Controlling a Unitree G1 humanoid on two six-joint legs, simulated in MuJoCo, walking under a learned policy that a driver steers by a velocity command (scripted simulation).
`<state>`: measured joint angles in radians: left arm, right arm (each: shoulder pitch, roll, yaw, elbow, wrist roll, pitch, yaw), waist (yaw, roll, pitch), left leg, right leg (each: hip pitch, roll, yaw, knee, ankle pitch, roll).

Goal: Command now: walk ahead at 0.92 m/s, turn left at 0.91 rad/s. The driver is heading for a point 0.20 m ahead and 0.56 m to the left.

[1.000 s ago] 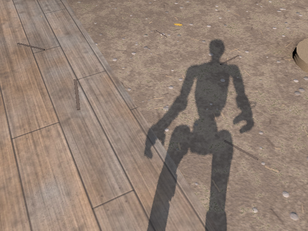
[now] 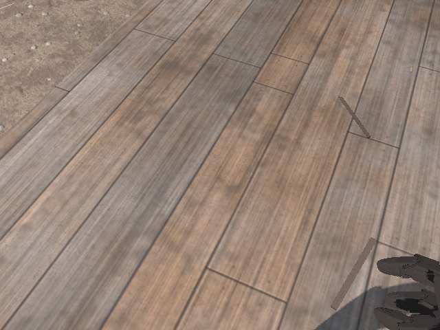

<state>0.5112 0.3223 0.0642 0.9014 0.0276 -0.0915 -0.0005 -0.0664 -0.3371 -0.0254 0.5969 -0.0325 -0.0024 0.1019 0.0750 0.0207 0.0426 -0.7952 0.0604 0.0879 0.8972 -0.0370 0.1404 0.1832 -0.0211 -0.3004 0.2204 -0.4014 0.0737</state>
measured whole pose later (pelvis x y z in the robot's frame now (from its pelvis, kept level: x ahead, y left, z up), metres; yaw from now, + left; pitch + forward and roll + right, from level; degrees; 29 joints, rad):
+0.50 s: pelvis +0.34 +0.01 +0.02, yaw +13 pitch +1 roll +1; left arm 0.06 0.28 0.03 0.68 0.01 -0.08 0.00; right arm 0.24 -0.26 -0.05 0.83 0.01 -0.02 -0.03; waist -0.06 -0.08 0.05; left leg -0.12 -0.16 -0.06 0.40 -0.29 0.12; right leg -0.59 -0.05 0.03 0.60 0.03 0.04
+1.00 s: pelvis +0.45 +0.03 +0.01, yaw +13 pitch +0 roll -1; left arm 0.16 0.23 0.03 0.84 0.02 -0.01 0.01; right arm 0.23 -0.21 -0.04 0.95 -0.01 0.02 -0.04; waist 0.02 -0.03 0.02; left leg -0.23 0.01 -0.06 0.56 -0.33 -0.02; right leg -0.33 0.01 -0.01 0.51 -0.18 0.00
